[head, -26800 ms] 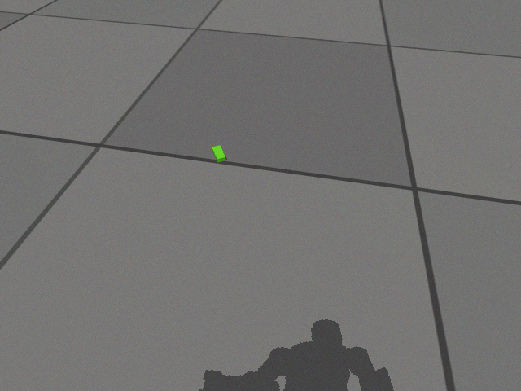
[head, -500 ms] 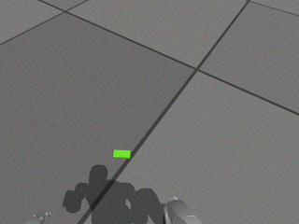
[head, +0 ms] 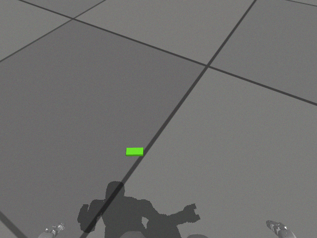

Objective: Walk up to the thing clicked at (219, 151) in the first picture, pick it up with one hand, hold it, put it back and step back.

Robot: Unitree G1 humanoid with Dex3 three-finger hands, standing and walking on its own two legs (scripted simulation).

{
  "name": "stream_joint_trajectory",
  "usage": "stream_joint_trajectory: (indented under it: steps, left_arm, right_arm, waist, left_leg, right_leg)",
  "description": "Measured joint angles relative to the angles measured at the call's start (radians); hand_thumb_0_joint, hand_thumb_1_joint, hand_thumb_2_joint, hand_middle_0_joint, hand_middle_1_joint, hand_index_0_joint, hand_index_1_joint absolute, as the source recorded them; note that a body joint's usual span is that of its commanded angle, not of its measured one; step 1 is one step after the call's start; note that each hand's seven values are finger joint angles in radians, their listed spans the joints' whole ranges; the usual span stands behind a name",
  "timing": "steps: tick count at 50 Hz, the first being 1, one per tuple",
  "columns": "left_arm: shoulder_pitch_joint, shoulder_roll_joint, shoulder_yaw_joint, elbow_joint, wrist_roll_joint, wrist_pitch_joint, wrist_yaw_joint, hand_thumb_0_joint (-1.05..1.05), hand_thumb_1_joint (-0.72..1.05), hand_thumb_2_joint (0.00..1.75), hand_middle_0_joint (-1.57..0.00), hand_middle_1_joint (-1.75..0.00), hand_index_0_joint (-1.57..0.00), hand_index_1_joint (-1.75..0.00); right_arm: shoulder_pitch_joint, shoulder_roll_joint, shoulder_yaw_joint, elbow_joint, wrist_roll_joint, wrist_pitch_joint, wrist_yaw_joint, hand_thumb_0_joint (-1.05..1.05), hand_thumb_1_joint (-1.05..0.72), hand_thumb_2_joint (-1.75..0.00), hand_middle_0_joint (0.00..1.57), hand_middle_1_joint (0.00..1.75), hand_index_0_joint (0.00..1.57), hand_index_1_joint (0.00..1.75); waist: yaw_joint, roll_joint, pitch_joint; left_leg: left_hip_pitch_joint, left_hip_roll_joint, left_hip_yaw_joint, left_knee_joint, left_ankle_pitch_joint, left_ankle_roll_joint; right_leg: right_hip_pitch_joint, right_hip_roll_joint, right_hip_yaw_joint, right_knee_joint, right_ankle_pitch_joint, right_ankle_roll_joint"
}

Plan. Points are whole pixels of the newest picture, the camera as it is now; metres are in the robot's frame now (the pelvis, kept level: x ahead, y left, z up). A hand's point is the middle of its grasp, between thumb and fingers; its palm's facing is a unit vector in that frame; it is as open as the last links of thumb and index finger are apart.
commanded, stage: walk up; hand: left
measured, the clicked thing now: (134, 151) +0.70 +0.21 -0.75
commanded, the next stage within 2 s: stand in 0.98 s
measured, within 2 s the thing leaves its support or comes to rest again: neither
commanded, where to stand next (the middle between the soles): +0.32 -0.02 m, yaw -1 degrees
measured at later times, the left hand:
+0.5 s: hand out of the picture +0.00 +0.25 -0.14, palm faces -0.02 -0.94 -0.35, open 7.4 cm
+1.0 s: hand out of the picture +0.06 +0.25 -0.13, palm faces -0.03 -0.94 -0.34, open 7.4 cm
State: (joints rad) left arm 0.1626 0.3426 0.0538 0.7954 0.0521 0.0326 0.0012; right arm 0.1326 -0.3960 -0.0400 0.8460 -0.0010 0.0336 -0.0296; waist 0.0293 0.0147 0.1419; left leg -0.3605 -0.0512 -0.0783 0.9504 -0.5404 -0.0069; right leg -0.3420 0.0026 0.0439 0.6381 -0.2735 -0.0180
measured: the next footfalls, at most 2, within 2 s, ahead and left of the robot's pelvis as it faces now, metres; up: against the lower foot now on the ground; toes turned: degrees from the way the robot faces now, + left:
left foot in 0.06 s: +0.00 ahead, +0.12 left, +0.00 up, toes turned -2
right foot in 0.30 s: -0.01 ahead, -0.14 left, +0.00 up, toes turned +3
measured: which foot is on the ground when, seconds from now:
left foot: up 0.00-0.04, down 0.06-1.00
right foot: down 0.00-0.10, up 0.12-0.28, down 0.30-1.00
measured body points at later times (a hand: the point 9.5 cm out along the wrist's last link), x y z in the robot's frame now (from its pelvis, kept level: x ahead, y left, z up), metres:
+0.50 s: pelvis -0.06 -0.01 +0.00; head -0.05 -0.01 +0.45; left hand +0.00 +0.30 -0.12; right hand +0.02 -0.33 -0.11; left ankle -0.04 +0.12 -0.73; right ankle -0.05 -0.14 -0.73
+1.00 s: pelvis -0.04 +0.00 +0.02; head -0.04 +0.00 +0.47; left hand +0.06 +0.30 -0.11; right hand +0.05 -0.30 -0.10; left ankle -0.04 +0.12 -0.73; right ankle -0.05 -0.14 -0.73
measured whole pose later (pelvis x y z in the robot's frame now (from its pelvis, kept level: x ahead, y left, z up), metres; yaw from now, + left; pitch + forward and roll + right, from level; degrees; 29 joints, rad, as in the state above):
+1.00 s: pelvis -0.04 +0.00 +0.02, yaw -2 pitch -2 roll +0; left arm 0.09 0.35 0.02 1.08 0.01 -0.02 -0.01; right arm 0.08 -0.34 -0.03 1.07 -0.02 -0.02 0.00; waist 0.01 0.00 0.05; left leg -0.13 0.00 0.00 0.40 -0.22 0.00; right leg -0.13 0.01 0.09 0.39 -0.22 0.02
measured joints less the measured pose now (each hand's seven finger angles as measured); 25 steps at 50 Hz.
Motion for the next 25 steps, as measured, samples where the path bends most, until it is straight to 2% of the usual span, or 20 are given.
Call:
stream_joint_trajectory:
  steps: [2, 3, 4, 5, 7, 8, 10, 12, 14, 16, 17, 19, 21, 22, 24, 25]
  left_arm:
    - [-0.009, 0.008, 0.0, -0.014, -0.003, -0.001, -0.003, 0.0, 0.9, 0.89, -0.21, -0.3, -0.21, -0.3]
    - [-0.014, 0.014, -0.001, -0.018, -0.007, 0.0, -0.005, 0.0, 0.9, 0.89, -0.21, -0.3, -0.21, -0.3]
    - [-0.021, 0.025, 0.001, -0.015, -0.011, 0.003, -0.006, 0.0, 0.9, 0.89, -0.21, -0.3, -0.21, -0.3]
    - [-0.021, 0.031, 0.005, -0.005, -0.017, 0.006, -0.005, 0.0, 0.9, 0.89, -0.21, -0.3, -0.21, -0.3]
    - [-0.009, 0.035, 0.01, 0.026, -0.02, 0.014, -0.007, 0.0, 0.9, 0.89, -0.2, -0.3, -0.21, -0.3]
    - [-0.002, 0.04, 0.013, 0.039, -0.024, 0.017, -0.01, 0.0, 0.9, 0.89, -0.2, -0.3, -0.21, -0.3]
    - [0.015, 0.05, 0.02, 0.06, -0.031, 0.016, -0.015, 0.0, 0.9, 0.89, -0.2, -0.3, -0.21, -0.3]
    - [0.033, 0.055, 0.025, 0.078, -0.032, 0.01, -0.021, 0.0, 0.9, 0.89, -0.2, -0.3, -0.21, -0.3]
    - [0.054, 0.057, 0.027, 0.096, -0.031, -0.001, -0.026, 0.0, 0.9, 0.89, -0.2, -0.3, -0.21, -0.3]
    - [0.06, 0.048, 0.027, 0.125, -0.025, -0.012, -0.022, 0.0, 0.9, 0.89, -0.2, -0.3, -0.21, -0.3]
    - [0.062, 0.039, 0.023, 0.138, -0.021, -0.018, -0.019, 0.0, 0.9, 0.89, -0.2, -0.3, -0.21, -0.3]
    - [0.075, 0.031, 0.01, 0.152, -0.016, -0.027, -0.02, 0.0, 0.9, 0.89, -0.2, -0.3, -0.21, -0.3]
    - [0.079, 0.02, -0.002, 0.163, -0.018, -0.031, -0.021, 0.0, 0.9, 0.89, -0.2, -0.3, -0.21, -0.3]
    - [0.077, 0.013, -0.006, 0.167, -0.02, -0.033, -0.021, 0.0, 0.9, 0.89, -0.2, -0.3, -0.21, -0.3]
    - [0.065, 0.006, -0.014, 0.174, -0.024, -0.035, -0.022, 0.01, 0.9, 0.89, -0.2, -0.3, -0.21, -0.3]
    - [0.059, 0.003, -0.016, 0.179, -0.029, -0.035, -0.022, 0.01, 0.9, 0.89, -0.2, -0.3, -0.21, -0.3]
  right_arm:
    - [0.022, 0.0, -0.003, 0.016, -0.011, -0.01, 0.005, 0.01, -0.91, -0.9, 0.21, 0.3, 0.2, 0.3]
    - [0.032, 0.002, -0.006, 0.027, -0.018, -0.016, 0.006, 0.01, -0.91, -0.9, 0.21, 0.3, 0.2, 0.3]
    - [0.033, 0.015, -0.009, 0.045, -0.026, -0.021, 0.006, 0.01, -0.91, -0.9, 0.21, 0.3, 0.2, 0.3]
    - [0.038, 0.026, -0.007, 0.058, -0.033, -0.022, 0.01, 0.01, -0.91, -0.9, 0.21, 0.3, 0.2, 0.3]
    - [0.056, 0.036, 0.0, 0.072, -0.04, -0.027, 0.021, 0.01, -0.91, -0.9, 0.21, 0.3, 0.2, 0.3]
    - [0.063, 0.041, 0.003, 0.077, -0.042, -0.032, 0.022, 0.01, -0.91, -0.9, 0.21, 0.3, 0.2, 0.3]
    - [0.075, 0.047, 0.006, 0.082, -0.045, -0.04, 0.024, 0.01, -0.91, -0.9, 0.21, 0.3, 0.21, 0.3]
    - [0.081, 0.043, 0.002, 0.08, -0.047, -0.046, 0.026, 0.01, -0.9, -0.89, 0.21, 0.3, 0.21, 0.31]
    - [0.08, 0.034, -0.001, 0.074, -0.048, -0.044, 0.03, 0.01, -0.9, -0.89, 0.21, 0.3, 0.21, 0.31]
    - [0.069, 0.018, -0.006, 0.069, -0.042, -0.037, 0.03, 0.01, -0.9, -0.9, 0.21, 0.3, 0.21, 0.31]
    - [0.065, 0.011, -0.008, 0.07, -0.036, -0.032, 0.029, 0.01, -0.9, -0.9, 0.21, 0.3, 0.21, 0.31]
    - [0.062, 0.007, -0.01, 0.077, -0.027, -0.025, 0.029, 0.01, -0.91, -0.9, 0.21, 0.3, 0.2, 0.3]
    - [0.063, 0.0, -0.012, 0.085, -0.021, -0.028, 0.031, 0.01, -0.91, -0.9, 0.21, 0.3, 0.2, 0.3]
    - [0.065, -0.004, -0.013, 0.09, -0.019, -0.033, 0.032, 0.01, -0.91, -0.9, 0.21, 0.3, 0.2, 0.3]
    - [0.065, -0.003, -0.014, 0.105, -0.022, -0.043, 0.031, 0.01, -0.91, -0.9, 0.21, 0.3, 0.2, 0.3]
    - [0.065, 0.001, -0.012, 0.114, -0.023, -0.047, 0.031, 0.01, -0.91, -0.9, 0.21, 0.3, 0.2, 0.3]
  waist:
    - [-0.01, -0.001, -0.007]
    - [-0.014, -0.006, -0.009]
    - [-0.01, -0.036, 0.002]
    - [-0.003, -0.053, 0.003]
    - [-0.016, -0.05, -0.016]
    - [-0.021, -0.05, -0.021]
    - [-0.023, -0.052, -0.031]
    - [-0.023, -0.046, -0.038]
    - [-0.02, -0.041, -0.045]
    - [-0.021, -0.012, -0.036]
    - [-0.025, 0.008, -0.033]
    - [-0.02, 0.011, -0.048]
    - [-0.017, 0.008, -0.06]
    - [-0.019, 0.011, -0.065]
    - [-0.018, 0.004, -0.067]
    - [-0.016, -0.001, -0.07]
  left_leg:
    - [0.076, 0.024, 0.033, -0.191, 0.048, 0.002]
    - [0.115, 0.026, 0.044, -0.292, 0.127, 0.007]
    - [0.129, 0.009, 0.059, -0.319, 0.181, 0.012]
    - [0.131, 0.004, 0.072, -0.319, 0.19, 0.016]
    - [0.121, 0.02, 0.066, -0.315, 0.192, 0.024]
    - [0.121, 0.029, 0.063, -0.323, 0.199, 0.025]
    - [0.121, 0.046, 0.063, -0.342, 0.216, 0.018]
    - [0.115, 0.062, 0.065, -0.348, 0.226, 0.012]
    - [0.101, 0.075, 0.073, -0.335, 0.224, 0.004]
    - [0.087, 0.102, 0.067, -0.299, 0.21, -0.008]
    - [0.082, 0.112, 0.051, -0.286, 0.202, -0.007]
    - [0.07, 0.09, 0.034, -0.254, 0.117, 0.001]
    - [0.079, 0.069, 0.041, -0.259, 0.096, 0.007]
    - [0.094, 0.063, 0.044, -0.298, 0.12, 0.012]
    - [0.117, 0.05, 0.05, -0.365, 0.25, 0.009]
    - [0.125, 0.046, 0.054, -0.381, 0.266, 0.007]
  right_leg:
    - [-0.022, -0.006, -0.018, 0.025, -0.002, 0.007]
    - [-0.036, -0.011, -0.024, 0.05, -0.008, 0.013]
    - [-0.044, -0.027, -0.01, 0.074, -0.013, 0.018]
    - [-0.049, -0.021, 0.014, 0.089, -0.046, 0.014]
    - [-0.063, 0.023, 0.045, 0.167, -0.176, 0.007]
    - [-0.067, 0.042, 0.058, 0.216, -0.201, 0.003]
    - [-0.056, 0.056, 0.067, 0.265, -0.212, -0.003]
    - [-0.009, 0.042, 0.049, 0.205, -0.219, -0.002]
    - [0.065, 0.023, 0.032, 0.063, -0.194, -0.004]
    - [0.121, 0.037, 0.018, -0.058, -0.052, 0.006]
    - [0.128, 0.049, 0.008, -0.071, -0.025, 0.012]
    - [0.117, 0.047, 0.012, -0.062, -0.026, 0.01]
    - [0.11, 0.033, 0.018, -0.059, -0.029, 0.011]
    - [0.108, 0.027, 0.017, -0.058, -0.028, 0.016]
    - [0.107, 0.013, 0.021, -0.055, -0.028, 0.029]
    - [0.11, 0.008, 0.025, -0.06, -0.025, 0.032]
